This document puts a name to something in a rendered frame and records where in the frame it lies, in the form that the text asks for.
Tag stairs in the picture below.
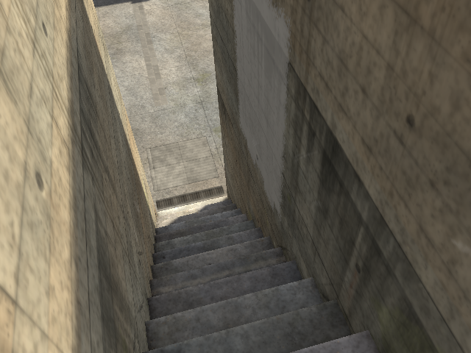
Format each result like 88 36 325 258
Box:
142 196 379 353

